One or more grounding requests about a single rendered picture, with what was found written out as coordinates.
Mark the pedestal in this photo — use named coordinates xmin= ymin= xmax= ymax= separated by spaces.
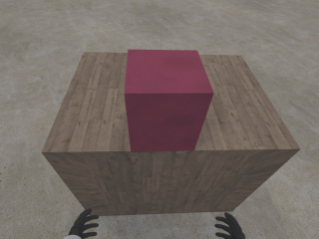
xmin=41 ymin=52 xmax=301 ymax=216

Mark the right robot hand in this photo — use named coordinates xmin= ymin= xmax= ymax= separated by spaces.
xmin=214 ymin=212 xmax=245 ymax=239

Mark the carton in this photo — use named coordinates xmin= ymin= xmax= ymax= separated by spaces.
xmin=124 ymin=49 xmax=214 ymax=152

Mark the left robot hand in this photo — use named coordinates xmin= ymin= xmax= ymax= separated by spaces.
xmin=68 ymin=208 xmax=99 ymax=239

